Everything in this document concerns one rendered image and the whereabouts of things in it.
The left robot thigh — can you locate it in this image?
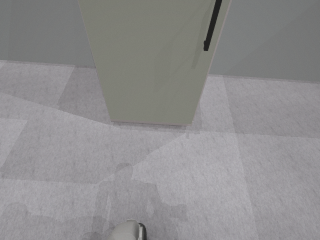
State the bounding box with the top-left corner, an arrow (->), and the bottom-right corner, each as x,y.
107,221 -> 144,240

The handle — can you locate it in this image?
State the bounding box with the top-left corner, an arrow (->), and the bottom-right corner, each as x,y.
203,0 -> 222,51

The left robot shin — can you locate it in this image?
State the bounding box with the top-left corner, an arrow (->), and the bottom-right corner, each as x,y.
127,219 -> 139,224

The fridge door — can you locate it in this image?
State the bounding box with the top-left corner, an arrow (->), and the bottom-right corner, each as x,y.
78,0 -> 230,124

